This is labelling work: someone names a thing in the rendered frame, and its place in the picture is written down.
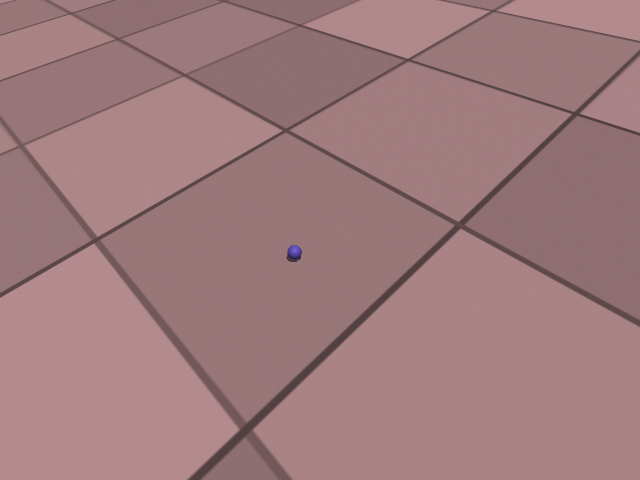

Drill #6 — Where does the ball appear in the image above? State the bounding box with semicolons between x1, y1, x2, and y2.
287;245;302;259

